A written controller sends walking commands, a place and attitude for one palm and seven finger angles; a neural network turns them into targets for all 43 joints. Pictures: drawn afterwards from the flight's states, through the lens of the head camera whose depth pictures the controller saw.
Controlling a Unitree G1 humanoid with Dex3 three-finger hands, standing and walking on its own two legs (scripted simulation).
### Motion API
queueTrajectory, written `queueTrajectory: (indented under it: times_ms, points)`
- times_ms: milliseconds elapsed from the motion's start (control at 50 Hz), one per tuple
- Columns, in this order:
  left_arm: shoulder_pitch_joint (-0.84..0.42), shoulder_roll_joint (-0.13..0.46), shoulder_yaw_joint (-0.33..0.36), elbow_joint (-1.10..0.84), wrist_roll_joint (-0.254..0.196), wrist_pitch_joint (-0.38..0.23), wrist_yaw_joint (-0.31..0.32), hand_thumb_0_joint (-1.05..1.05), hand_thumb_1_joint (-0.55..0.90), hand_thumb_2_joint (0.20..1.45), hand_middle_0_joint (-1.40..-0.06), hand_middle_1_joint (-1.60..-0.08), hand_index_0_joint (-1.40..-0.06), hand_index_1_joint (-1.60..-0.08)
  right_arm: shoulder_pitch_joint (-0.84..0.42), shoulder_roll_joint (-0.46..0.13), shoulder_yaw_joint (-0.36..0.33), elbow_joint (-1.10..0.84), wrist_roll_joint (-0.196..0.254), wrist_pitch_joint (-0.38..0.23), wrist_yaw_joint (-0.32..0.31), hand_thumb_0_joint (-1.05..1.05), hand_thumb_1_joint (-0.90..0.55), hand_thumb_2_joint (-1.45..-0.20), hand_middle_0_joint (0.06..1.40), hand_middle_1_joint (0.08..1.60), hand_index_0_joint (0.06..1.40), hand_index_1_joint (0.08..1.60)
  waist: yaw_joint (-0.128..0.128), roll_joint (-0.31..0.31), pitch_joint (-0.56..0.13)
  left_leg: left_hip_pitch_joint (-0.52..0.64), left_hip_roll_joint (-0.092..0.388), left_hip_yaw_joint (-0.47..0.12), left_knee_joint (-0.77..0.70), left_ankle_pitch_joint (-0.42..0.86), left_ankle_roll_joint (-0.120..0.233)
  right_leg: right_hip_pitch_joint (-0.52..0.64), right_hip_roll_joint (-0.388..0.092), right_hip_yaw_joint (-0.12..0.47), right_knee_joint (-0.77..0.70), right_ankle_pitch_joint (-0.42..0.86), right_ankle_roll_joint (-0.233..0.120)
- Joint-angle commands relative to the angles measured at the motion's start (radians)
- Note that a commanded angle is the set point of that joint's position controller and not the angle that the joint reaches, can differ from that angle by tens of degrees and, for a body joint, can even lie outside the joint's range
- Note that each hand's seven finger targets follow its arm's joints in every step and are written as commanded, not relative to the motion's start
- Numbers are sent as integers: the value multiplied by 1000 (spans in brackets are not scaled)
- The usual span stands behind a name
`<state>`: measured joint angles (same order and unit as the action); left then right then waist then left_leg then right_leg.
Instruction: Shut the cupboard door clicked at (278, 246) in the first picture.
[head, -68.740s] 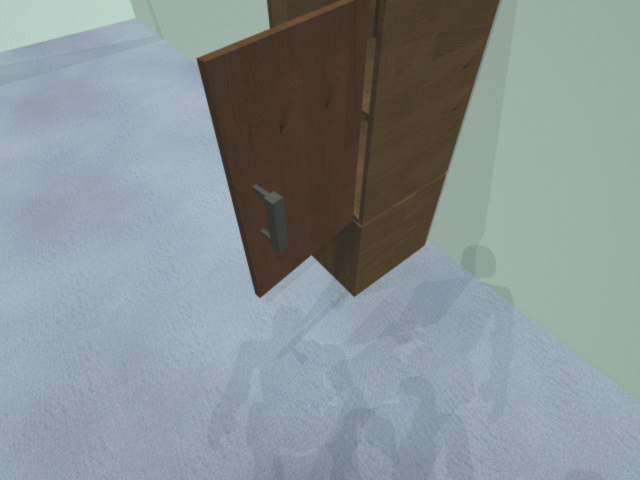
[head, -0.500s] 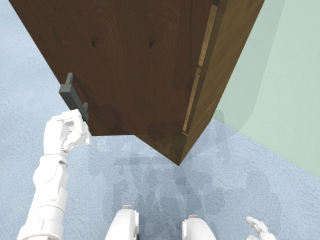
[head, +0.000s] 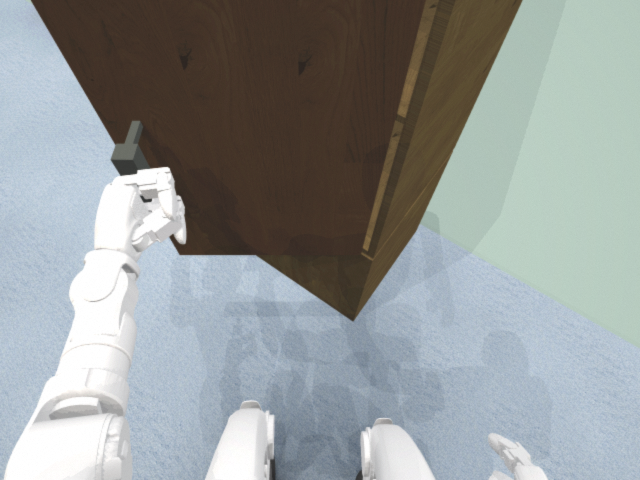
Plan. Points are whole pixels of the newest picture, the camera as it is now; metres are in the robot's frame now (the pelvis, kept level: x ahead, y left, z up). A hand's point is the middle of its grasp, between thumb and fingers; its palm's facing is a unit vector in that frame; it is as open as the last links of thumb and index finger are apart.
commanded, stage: push the door shut along its arc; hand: left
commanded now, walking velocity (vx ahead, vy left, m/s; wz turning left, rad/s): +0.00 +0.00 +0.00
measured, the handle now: (149, 176) +0.49 +0.24 +0.05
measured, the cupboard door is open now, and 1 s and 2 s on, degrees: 36 23 7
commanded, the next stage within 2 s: pull the fist back off the door in 1.50 s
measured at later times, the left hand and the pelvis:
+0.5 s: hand (189, 185) +0.47 +0.18 +0.05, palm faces -0.18 -0.98 -0.06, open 3.1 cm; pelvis -0.01 +0.01 -0.02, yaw +0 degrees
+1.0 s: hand (221, 151) +0.53 +0.15 +0.05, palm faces -0.30 -0.95 -0.06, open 2.8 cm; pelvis +0.00 +0.01 -0.03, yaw -3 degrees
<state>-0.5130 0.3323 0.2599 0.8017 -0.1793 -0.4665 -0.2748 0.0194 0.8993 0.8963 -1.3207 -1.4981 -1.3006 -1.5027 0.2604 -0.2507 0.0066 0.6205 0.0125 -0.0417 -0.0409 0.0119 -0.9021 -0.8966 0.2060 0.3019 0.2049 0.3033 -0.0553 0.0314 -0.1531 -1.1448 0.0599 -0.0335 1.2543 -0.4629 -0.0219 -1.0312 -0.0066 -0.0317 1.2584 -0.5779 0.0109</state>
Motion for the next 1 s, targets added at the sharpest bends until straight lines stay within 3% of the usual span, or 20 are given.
queueTrajectory:
  times_ms: [0, 20, 120, 180, 240, 280, 340, 400, 500, 560, 580, 620, 660, 700, 740, 780, 860, 880, 920, 980]
  points:
    - [-432, 153, 5, -114, -12, -27, -40, 0, 900, 900, -1300, -1500, -1300, -1500, 87, -163, -63, -76, 6, -30, -8, 0, -900, -900, 200, 300, 200, 300, -62, 19, -380, 379, -33, -17, -136, 129, 44, 31, 31, 4, -202, 219, -33]
    - [-441, 177, 23, -115, -15, -30, -47, 0, 900, 900, -1300, -1500, -1300, -1500, 93, -166, -65, -73, 8, -29, -8, 0, -900, -900, 200, 300, 200, 300, -55, 21, -387, 378, -33, -16, -133, 134, 44, 36, 31, 7, -203, 221, -35]
    - [-519, 181, 9, -51, -14, -37, -83, 0, 900, 900, -1300, -1500, -1300, -1500, 113, -171, -66, -56, 10, -25, -6, 0, -900, -900, 200, 300, 200, 300, -73, 12, -400, 364, -34, -21, -117, 126, 49, 16, 32, 8, -196, 207, -36]
    - [-618, 213, 9, -18, -4, -40, -100, 0, 900, 900, -1300, -1500, -1300, -1500, 123, -179, -67, -38, 9, -27, -6, 0, -900, -900, 200, 300, 200, 300, -90, 47, -397, 363, -32, -29, -106, 106, 50, -30, 34, 8, -188, 180, -40]
    - [-670, 202, -10, -10, -5, -39, -116, 0, 900, 900, -1300, -1500, -1300, -1500, 133, -180, -66, -37, 9, -31, -6, 0, -900, -900, 200, 300, 200, 300, -104, 66, -409, 376, -34, -30, -100, 95, 56, -57, 37, 6, -188, 164, -42]
    - [-715, 236, 4, 25, -2, -31, -124, 0, 900, 900, -1300, -1500, -1300, -1500, 134, -186, -63, -25, 10, -30, -7, 0, -900, -900, 200, 300, 200, 300, -110, 66, -404, 362, -31, -36, -96, 79, 54, -69, 37, 6, -185, 149, -43]
    - [-769, 233, -10, 33, 5, -25, -133, 0, 900, 900, -1300, -1500, -1300, -1500, 150, -189, -62, -23, 8, -36, -7, 0, -900, -900, 200, 300, 200, 300, -128, 71, -432, 372, -31, -44, -86, 80, 59, -96, 42, 1, -173, 144, -45]
    - [-817, 271, 8, 58, 11, -14, -139, 0, 900, 900, -1300, -1500, -1300, -1500, 157, -197, -61, -14, 6, -38, -7, 0, -900, -900, 200, 300, 200, 300, -129, 97, -450, 377, -26, -49, -80, 80, 54, -117, 40, -2, -164, 140, -46]
    - [-863, 282, 7, 78, 21, 2, -151, 0, 900, 900, -1300, -1500, -1300, -1500, 170, -201, -59, -14, 5, -41, -1, 0, -900, -900, 200, 300, 200, 300, -139, 126, -481, 402, -23, -59, -71, 108, 52, -149, 44, -9, -151, 149, -48]
    - [-885, 352, 64, 119, 30, 15, -141, 0, 900, 900, -1300, -1500, -1300, -1500, 182, -205, -51, -13, 3, -40, 2, 0, -900, -900, 200, 300, 200, 300, -136, 120, -476, 371, -20, -59, -60, 121, 54, -143, 47, -11, -141, 153, -50]
    - [-916, 363, 62, 113, 42, 18, -135, 0, 900, 900, -1300, -1500, -1300, -1500, 187, -204, -51, -11, 0, -38, 2, 0, -900, -900, 200, 300, 200, 300, -151, 108, -474, 365, -17, -60, -55, 124, 57, -145, 49, -12, -139, 156, -47]
    - [-920, 354, 56, 123, 50, 24, -132, 0, 900, 900, -1300, -1500, -1300, -1500, 192, -200, -48, -19, -2, -37, 8, 0, -900, -900, 200, 300, 200, 300, -146, 129, -486, 367, -18, -59, -52, 127, 55, -149, 50, -13, -136, 153, -48]
    - [-932, 400, 93, 106, 54, 17, -130, 0, 900, 900, -1300, -1500, -1300, -1500, 199, -205, -48, -20, -6, -39, 11, 0, -900, -900, 200, 300, 200, 300, -138, 163, -540, 395, -15, -62, -45, 166, 53, -147, 50, -12, -125, 173, -50]
    - [-917, 449, 128, 137, 63, 27, -132, 0, 900, 900, -1300, -1500, -1300, -1500, 205, -207, -42, -26, -7, -31, 14, 0, -900, -900, 200, 300, 200, 300, -135, 155, -525, 367, -12, -60, -39, 182, 52, -135, 52, -13, -119, 183, -50]
    - [-916, 430, 112, 166, 75, 38, -136, 0, 900, 900, -1300, -1500, -1300, -1500, 216, -202, -39, -31, -8, -28, 18, 0, -900, -900, 200, 300, 200, 300, -146, 140, -515, 354, -13, -59, -33, 196, 57, -139, 58, -16, -114, 191, -49]
    - [-928, 453, 121, 185, 89, 55, -140, 0, 900, 900, -1300, -1500, -1300, -1500, 224, -205, -40, -27, -9, -20, 19, 0, -900, -900, 200, 300, 200, 300, -157, 135, -507, 341, -7, -58, -21, 216, 58, -144, 56, -15, -115, 213, -45]
    - [-959, 432, 107, 142, 82, 63, -171, 0, 900, 900, -1300, -1500, -1300, -1500, 240, -208, -49, -29, -11, -17, 23, 0, -900, -900, 200, 300, 200, 300, -164, 147, -568, 385, -5, -62, -10, 273, 55, -150, 59, -19, -103, 253, -44]
    - [-950, 443, 111, 168, 83, 73, -176, 0, 900, 900, -1300, -1500, -1300, -1500, 243, -207, -47, -26, -9, -13, 22, 0, -900, -900, 200, 300, 200, 300, -165, 141, -544, 367, -6, -60, -10, 256, 56, -145, 61, -19, -111, 245, -45]
    - [-1025, 417, 74, 162, 81, 85, -188, 0, 900, 900, -1300, -1500, -1300, -1500, 250, -207, -47, -15, -7, -14, 19, 0, -900, -900, 200, 300, 200, 300, -196, 132, -520, 349, -7, -57, -3, 228, 63, -160, 63, -15, -121, 234, -41]
    - [-1059, 424, 73, 179, 78, 95, -203, 0, 900, 900, -1300, -1500, -1300, -1500, 255, -211, -46, -2, -8, -21, 14, 0, -900, -900, 200, 300, 200, 300, -205, 138, -530, 353, -7, -63, 7, 221, 64, -182, 64, -18, -119, 224, -44]
